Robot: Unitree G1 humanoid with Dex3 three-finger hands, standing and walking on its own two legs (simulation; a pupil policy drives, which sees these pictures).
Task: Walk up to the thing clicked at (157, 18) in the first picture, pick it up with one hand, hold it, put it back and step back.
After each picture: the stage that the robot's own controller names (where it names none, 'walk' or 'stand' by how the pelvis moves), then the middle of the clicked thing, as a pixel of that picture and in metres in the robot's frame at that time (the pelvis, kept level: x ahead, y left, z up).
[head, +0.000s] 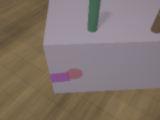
stand; out of the picture +0.91 -0.51 -0.04
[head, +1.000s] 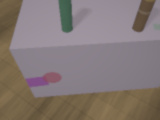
rise first; (144, 11) +0.84 -0.32 -0.01
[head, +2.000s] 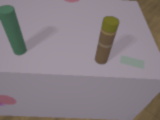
rise first; (105, 42) +0.60 -0.06 -0.02
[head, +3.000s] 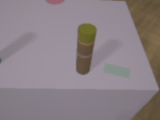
stand; (84, 52) +0.51 +0.00 -0.01
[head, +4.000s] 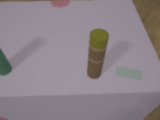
walk; (96, 57) +0.49 -0.05 -0.02
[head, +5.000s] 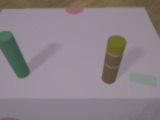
walk; (112, 62) +0.49 -0.11 -0.04
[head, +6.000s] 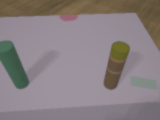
stand; (114, 68) +0.47 -0.13 -0.03
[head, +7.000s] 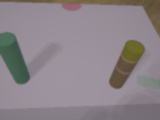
stand; (124, 67) +0.44 -0.18 -0.03
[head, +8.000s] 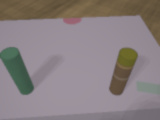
stand; (121, 74) +0.44 -0.16 -0.04
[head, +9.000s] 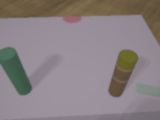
stand; (120, 76) +0.43 -0.15 -0.04
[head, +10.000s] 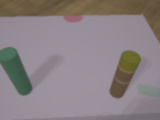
stand; (122, 77) +0.42 -0.16 -0.05
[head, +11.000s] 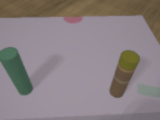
stand; (122, 76) +0.43 -0.16 -0.05
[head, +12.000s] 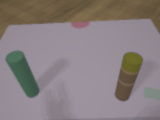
rise first; (126, 79) +0.43 -0.15 -0.04
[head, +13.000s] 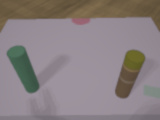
go down; (127, 76) +0.44 -0.16 -0.04
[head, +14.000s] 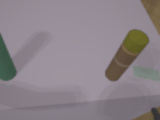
go down; (123, 59) +0.44 -0.18 +0.01
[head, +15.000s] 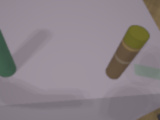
go down; (123, 56) +0.44 -0.17 +0.02
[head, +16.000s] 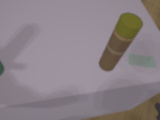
close in; (116, 46) +0.45 -0.16 +0.04
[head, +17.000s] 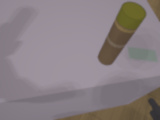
close; (116, 39) +0.46 -0.16 +0.06
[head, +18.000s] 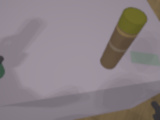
close; (118, 43) +0.45 -0.15 +0.06
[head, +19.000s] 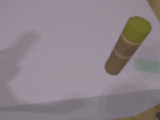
lift; (123, 50) +0.44 -0.16 +0.05
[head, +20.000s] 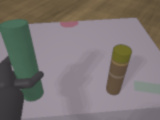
lift; (117, 72) +0.45 -0.14 -0.01
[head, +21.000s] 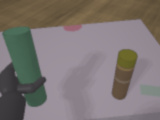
hold; (122, 76) +0.43 -0.16 -0.02
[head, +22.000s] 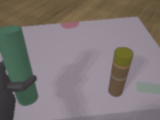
crouch; (118, 74) +0.44 -0.15 -0.02
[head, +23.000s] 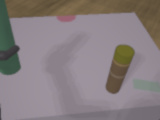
crouch; (117, 71) +0.44 -0.16 -0.03
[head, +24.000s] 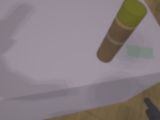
lower; (116, 36) +0.47 -0.16 +0.06
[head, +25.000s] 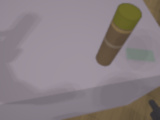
lower; (114, 40) +0.46 -0.15 +0.06
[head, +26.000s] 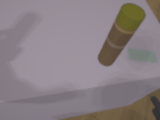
lower; (116, 40) +0.46 -0.15 +0.06
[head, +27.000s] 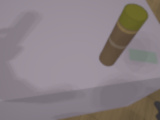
lower; (118, 40) +0.46 -0.16 +0.06
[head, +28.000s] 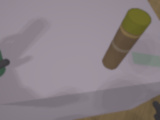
open; (121, 44) +0.45 -0.16 +0.06
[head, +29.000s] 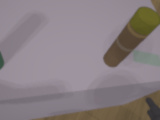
sink last; (125, 42) +0.45 -0.17 +0.05
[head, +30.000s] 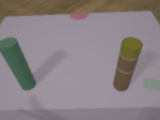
sink last; (125, 67) +0.45 -0.14 +0.02
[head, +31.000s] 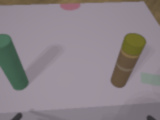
stand; (125, 64) +0.44 -0.15 +0.02
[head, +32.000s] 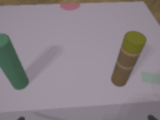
stand; (125, 62) +0.44 -0.15 +0.03
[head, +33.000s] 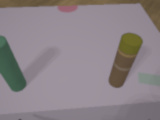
stand; (122, 63) +0.44 -0.15 +0.03
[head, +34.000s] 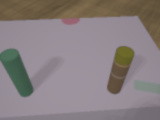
stand; (118, 72) +0.46 -0.15 -0.04
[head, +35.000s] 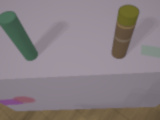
walk; (122, 35) +0.54 -0.14 -0.02
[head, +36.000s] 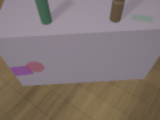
walk; (118, 1) +0.87 -0.20 -0.02
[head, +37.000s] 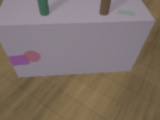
stand; out of the picture +1.05 -0.16 -0.03
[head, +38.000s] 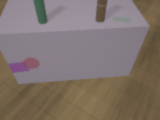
stand; (101, 4) +1.06 -0.14 -0.04
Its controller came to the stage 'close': yes
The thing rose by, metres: 0.00
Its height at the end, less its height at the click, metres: +0.00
